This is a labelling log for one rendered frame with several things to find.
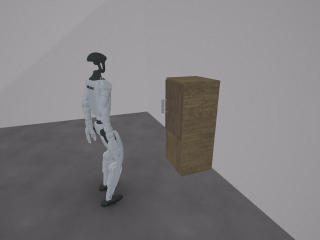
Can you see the right robot hand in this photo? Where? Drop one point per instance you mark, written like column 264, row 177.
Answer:
column 114, row 145

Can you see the left robot forearm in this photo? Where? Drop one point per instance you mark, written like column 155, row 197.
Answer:
column 87, row 116

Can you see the cupboard door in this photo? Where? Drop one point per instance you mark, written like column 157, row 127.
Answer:
column 174, row 95

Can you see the right robot forearm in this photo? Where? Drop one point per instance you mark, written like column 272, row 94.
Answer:
column 107, row 124

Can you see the robot right shin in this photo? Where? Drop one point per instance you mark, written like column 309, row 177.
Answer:
column 112, row 181

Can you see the handle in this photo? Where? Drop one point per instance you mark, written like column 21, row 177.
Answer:
column 163, row 106

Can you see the left robot hand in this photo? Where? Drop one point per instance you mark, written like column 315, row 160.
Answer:
column 90, row 130

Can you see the left robot upper arm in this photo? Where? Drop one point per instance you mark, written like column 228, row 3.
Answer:
column 85, row 98

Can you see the robot left foot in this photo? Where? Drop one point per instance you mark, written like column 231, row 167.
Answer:
column 103, row 187

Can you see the right robot upper arm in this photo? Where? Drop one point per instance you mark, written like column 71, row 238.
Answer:
column 105, row 90

